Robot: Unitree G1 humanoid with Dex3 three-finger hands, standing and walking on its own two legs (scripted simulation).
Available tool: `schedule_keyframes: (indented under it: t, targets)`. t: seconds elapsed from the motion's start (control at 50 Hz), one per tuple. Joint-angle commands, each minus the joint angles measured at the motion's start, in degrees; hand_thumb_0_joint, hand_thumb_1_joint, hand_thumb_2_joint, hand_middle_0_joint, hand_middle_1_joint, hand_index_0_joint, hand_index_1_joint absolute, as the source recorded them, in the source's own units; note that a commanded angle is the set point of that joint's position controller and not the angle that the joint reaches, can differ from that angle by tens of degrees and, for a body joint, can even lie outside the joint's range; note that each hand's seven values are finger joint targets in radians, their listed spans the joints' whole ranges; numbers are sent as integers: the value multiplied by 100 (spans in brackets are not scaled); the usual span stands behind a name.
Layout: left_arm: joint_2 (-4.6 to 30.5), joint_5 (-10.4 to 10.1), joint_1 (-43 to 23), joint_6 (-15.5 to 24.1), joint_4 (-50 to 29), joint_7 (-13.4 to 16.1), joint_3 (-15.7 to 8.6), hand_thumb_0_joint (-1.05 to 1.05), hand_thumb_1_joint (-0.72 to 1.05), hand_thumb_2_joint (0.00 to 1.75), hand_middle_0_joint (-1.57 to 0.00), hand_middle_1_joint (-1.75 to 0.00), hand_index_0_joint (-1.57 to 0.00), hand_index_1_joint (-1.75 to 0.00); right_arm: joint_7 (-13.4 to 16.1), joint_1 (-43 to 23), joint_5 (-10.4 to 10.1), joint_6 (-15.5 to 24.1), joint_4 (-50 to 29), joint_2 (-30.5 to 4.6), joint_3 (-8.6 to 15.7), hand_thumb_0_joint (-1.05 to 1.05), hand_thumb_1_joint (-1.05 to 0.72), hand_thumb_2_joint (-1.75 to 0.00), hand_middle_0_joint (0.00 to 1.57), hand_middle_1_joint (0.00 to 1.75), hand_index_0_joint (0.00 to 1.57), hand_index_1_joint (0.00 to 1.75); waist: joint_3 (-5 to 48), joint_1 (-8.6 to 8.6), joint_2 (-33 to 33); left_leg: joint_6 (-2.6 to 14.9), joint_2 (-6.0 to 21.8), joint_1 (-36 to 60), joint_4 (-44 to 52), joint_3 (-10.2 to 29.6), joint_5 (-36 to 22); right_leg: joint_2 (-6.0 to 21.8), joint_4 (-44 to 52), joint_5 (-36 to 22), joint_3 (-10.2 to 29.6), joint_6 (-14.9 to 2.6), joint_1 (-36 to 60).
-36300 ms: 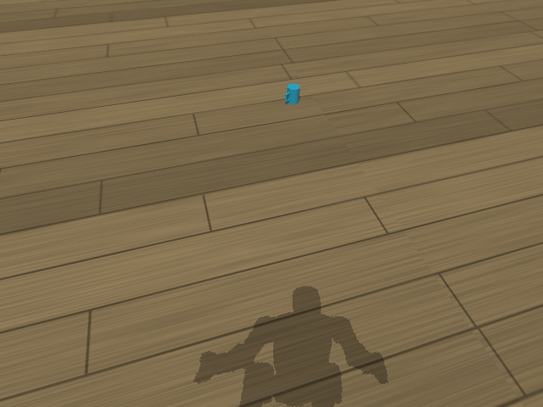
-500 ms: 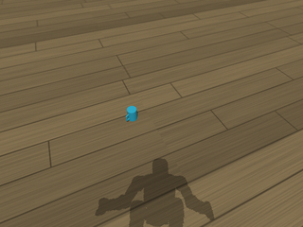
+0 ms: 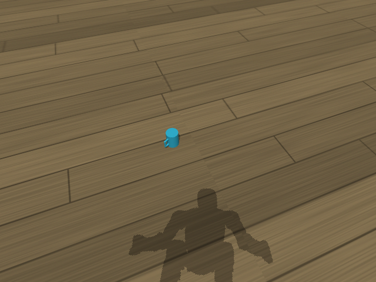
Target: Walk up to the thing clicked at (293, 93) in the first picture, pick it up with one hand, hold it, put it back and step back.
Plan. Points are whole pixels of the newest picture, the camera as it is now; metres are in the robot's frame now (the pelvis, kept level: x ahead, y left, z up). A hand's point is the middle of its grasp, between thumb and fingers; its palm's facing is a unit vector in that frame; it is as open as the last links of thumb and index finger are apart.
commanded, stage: step back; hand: left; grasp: from above
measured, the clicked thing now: (170, 139) +1.03 +0.16 -0.70
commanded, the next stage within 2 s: stand in 0.22 s
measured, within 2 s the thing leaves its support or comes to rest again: neither
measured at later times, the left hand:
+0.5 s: hand out of the picture +0.11 +0.26 -0.13, palm faces -0.02 -0.94 -0.33, open 7.4 cm
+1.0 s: hand out of the picture +0.09 +0.26 -0.13, palm faces -0.04 -0.94 -0.34, open 7.4 cm
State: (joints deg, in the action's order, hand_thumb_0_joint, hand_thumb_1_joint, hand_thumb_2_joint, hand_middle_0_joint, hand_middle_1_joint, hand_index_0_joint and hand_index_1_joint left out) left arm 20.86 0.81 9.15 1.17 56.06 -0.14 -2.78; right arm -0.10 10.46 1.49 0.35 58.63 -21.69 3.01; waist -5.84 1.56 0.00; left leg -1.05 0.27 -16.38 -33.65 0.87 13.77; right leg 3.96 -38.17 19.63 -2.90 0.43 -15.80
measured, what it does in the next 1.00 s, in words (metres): stands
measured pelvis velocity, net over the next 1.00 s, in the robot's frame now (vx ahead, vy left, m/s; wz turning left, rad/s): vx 0.01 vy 0.00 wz -0.02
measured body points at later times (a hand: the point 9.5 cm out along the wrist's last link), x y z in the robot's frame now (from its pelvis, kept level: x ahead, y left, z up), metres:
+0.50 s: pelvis +0.02 +0.01 +0.02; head +0.03 +0.01 +0.47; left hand +0.11 +0.31 -0.11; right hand +0.14 -0.29 -0.10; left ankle +0.04 +0.14 -0.72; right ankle +0.01 -0.12 -0.72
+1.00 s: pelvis +0.01 +0.00 +0.02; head +0.02 +0.00 +0.47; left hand +0.09 +0.30 -0.11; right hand +0.08 -0.30 -0.11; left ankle +0.04 +0.14 -0.72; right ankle +0.01 -0.12 -0.72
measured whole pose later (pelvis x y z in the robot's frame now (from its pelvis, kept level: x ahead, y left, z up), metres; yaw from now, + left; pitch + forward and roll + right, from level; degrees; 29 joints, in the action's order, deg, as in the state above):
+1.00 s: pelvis +0.01 +0.00 +0.02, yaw -1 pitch -3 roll +0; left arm 20.2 0.3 5.9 1.0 65.8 -0.9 -0.1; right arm -1.0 6.1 0.5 0.7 66.2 -20.1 0.0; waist -3.3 -0.1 0.7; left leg -1.9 2.2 -8.0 -18.7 0.2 8.2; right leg 1.3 -18.9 10.4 -2.0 0.7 -6.1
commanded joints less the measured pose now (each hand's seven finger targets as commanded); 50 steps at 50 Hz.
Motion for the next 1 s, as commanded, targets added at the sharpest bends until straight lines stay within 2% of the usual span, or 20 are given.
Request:
schedule_keyframes:
  t: [0.0, 0.02, 0.04, 0.06, 0.08, 0.1, 0.12, 0.18, 0.2, 0.26, 0.34, 0.4, 0.48, 0.54, 0.62, 0.66, 0.74, 0.78, 0.8, 0.98]
  targets:
    - [1167, -129, -156, -9, -272, 108, -240, 0, 90, 90, -20, -30, -20, -30, 94, -459, -6, 126, -435, -1611, 261, 0, -90, -90, 20, 30, 20, 30, 836, 37, 628, 1125, 1497, -321, 1179, 1556, -311, -272, 18, 540, 185, -150, 492]
    - [1150, -87, -87, -1, -154, 112, -213, 0, 90, 90, -20, -30, -20, -30, 77, -688, -4, 102, -393, -1468, 231, 0, -90, -90, 20, 30, 20, 30, 702, 108, 553, 1051, 1424, -565, 1188, 1422, -73, -231, 271, 457, 217, -176, 763]
    - [1134, -49, -141, 23, -127, 99, -200, 0, 90, 90, -20, -30, -20, -30, 71, -726, -1, 91, -342, -1339, 173, 0, -90, -90, 20, 30, 20, 30, 694, 122, 488, 823, 1190, -459, 1100, 1093, -179, -119, 745, 50, 294, -200, 824]
    - [1207, -23, -144, 61, -88, 93, -218, 0, 90, 90, -20, -30, -20, -30, 72, -739, -24, 99, -343, -1216, 128, 0, -90, -90, 20, 30, 20, 30, 770, 115, 495, 580, 944, -300, 906, 841, -568, 51, 860, -700, 422, -249, 902]
    - [1300, -41, -91, 88, -26, 98, -229, 0, 90, 90, -20, -30, -20, -30, 82, -789, -38, 101, -331, -1126, 96, 0, -90, -90, 20, 30, 20, 30, 795, 88, 446, 445, 763, -171, 734, 684, -790, 143, 917, -1247, 601, -264, 789]
    - [1347, -57, -160, 92, -6, 98, -231, 0, 90, 90, -20, -30, -20, -30, 81, -743, -54, 97, -270, -1086, 86, 0, -90, -90, 20, 30, 20, 30, 783, 19, 390, 378, 676, -92, 709, 617, -663, 225, 1015, -1300, 724, -291, 705]
    - [1358, -59, -254, 93, 2, 95, -217, 0, 90, 90, -20, -30, -20, -30, 74, -674, -62, 94, -205, -1070, 74, 0, -90, -90, 20, 30, 20, 30, 860, -39, 407, 364, 683, 76, 767, 596, -670, 289, 1033, -1361, 753, -313, 699]
    - [1292, -52, -375, 106, 85, 111, -168, 0, 90, 90, -20, -30, -20, -30, 63, -842, -64, 98, -105, -1100, 81, 0, -90, -90, 20, 30, 20, 30, 984, -37, 325, 410, 755, 416, 720, 539, -1446, 245, 1104, -1873, 618, -253, 756]
    - [1043, -90, -328, 99, 235, 69, -7, 0, 90, 90, -20, -30, -20, -30, 38, -637, -95, 154, -48, -1081, 6, 0, -90, -90, 20, 30, 20, 30, 1069, -124, 297, 363, 779, 641, 984, 671, -1469, 238, 1281, -1766, 619, -187, 835]
    - [1086, -103, -432, 112, 308, 65, 7, 0, 90, 90, -20, -30, -20, -30, 42, -726, -89, 214, 40, -1112, 20, 0, -90, -90, 20, 30, 20, 30, 1150, -121, 248, 332, 834, 960, 987, 597, -2280, 270, 1382, -2273, 572, -142, 1006]
    - [1158, -62, -612, 120, 411, 60, 39, 0, 90, 90, -20, -30, -20, -30, 30, -871, -115, 195, 81, -1039, -14, 0, -90, -90, 20, 30, 20, 30, 976, -152, 86, 251, 763, 1036, 1201, 472, -2064, 327, 1690, -2249, 573, -105, 1044]
    - [1153, -57, -659, 120, 488, 49, 58, 0, 90, 90, -20, -30, -20, -30, 18, -987, -118, 176, 133, -1027, -17, 0, -90, -90, 20, 30, 20, 30, 820, -138, 77, 225, 750, 1043, 1386, 469, -1615, 348, 1932, -1851, 599, -90, 994]
    - [1157, -30, -674, 126, 564, 40, 61, 0, 90, 90, -20, -30, -20, -30, 15, -1032, -108, 150, 153, -1018, -12, 0, -90, -90, 20, 30, 20, 30, 742, -154, 1, 207, 713, 1031, 1520, 402, -1198, 372, 2155, -1626, 628, -92, 957]
    - [1158, -36, -714, 149, 573, 47, 53, 0, 90, 90, -20, -30, -20, -30, -7, -1024, -107, 173, 193, -986, -31, 0, -90, -90, 20, 30, 20, 30, 795, -138, 39, 165, 717, 1008, 1620, 424, -1359, 383, 2155, -1706, 602, -76, 1094]
    - [1145, -29, -685, 135, 614, 37, 54, 0, 90, 90, -20, -30, -20, -30, 1, -1068, -102, 167, 214, -1024, -31, 0, -90, -90, 20, 30, 20, 30, 775, -108, 40, 151, 714, 996, 1681, 399, -1101, 396, 2259, -1486, 627, -82, 1070]
    - [1171, -32, -696, 141, 619, 32, 46, 0, 90, 90, -20, -30, -20, -30, -5, -1003, -103, 175, 234, -989, -57, 0, -90, -90, 20, 30, 20, 30, 803, -123, 46, 143, 720, 965, 1730, 412, -1205, 397, 2239, -1577, 608, -89, 1154]
    - [1168, -23, -704, 126, 632, 29, 58, 0, 90, 90, -20, -30, -20, -30, -7, -936, -101, 157, 284, -1027, -53, 0, -90, -90, 20, 30, 20, 30, 672, -150, 19, 131, 705, 918, 1789, 420, -739, 379, 2359, -1119, 633, -83, 969]
    - [1194, -22, -691, 117, 638, 22, 43, 0, 90, 90, -20, -30, -20, -30, -10, -879, -97, 155, 309, -1030, -60, 0, -90, -90, 20, 30, 20, 30, 675, -157, -11, 142, 720, 905, 1796, 426, -691, 382, 2344, -1142, 654, -95, 998]
    - [1194, -29, -674, 126, 631, 24, 50, 0, 90, 90, -20, -30, -20, -30, -15, -870, -89, 160, 309, -1018, -63, 0, -90, -90, 20, 30, 20, 30, 758, -140, 11, 136, 727, 959, 1776, 431, -871, 404, 2311, -1237, 647, -102, 1044]
    - [1191, -35, -605, 101, 638, 17, 45, 0, 90, 90, -20, -30, -20, -30, -5, -709, -90, 155, 363, -1040, -90, 0, -90, -90, 20, 30, 20, 30, 598, -163, -12, 123, 718, 861, 1837, 440, -618, 356, 2339, -1028, 650, -93, 868]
